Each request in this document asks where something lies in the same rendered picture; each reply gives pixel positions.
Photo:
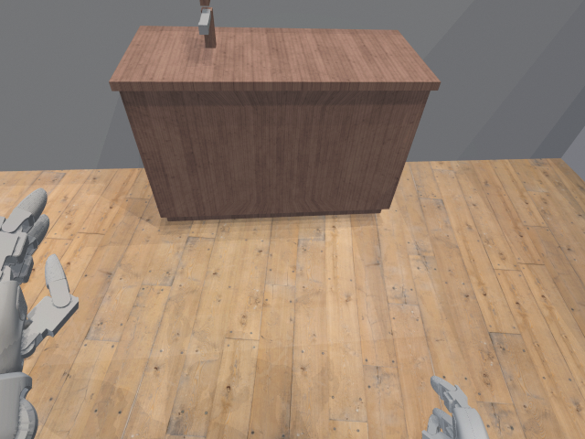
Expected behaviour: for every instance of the robot left forearm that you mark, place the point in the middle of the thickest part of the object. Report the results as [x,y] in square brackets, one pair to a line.
[18,417]

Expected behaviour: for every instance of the right robot hand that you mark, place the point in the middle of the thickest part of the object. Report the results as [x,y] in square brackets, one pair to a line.
[465,422]

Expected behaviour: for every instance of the left robot hand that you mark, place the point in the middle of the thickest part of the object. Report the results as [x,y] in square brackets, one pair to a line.
[20,236]

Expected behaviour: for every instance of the counter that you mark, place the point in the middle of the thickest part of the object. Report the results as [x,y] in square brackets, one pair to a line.
[261,122]

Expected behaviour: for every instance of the tap lever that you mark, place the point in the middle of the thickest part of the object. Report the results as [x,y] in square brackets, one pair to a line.
[203,24]

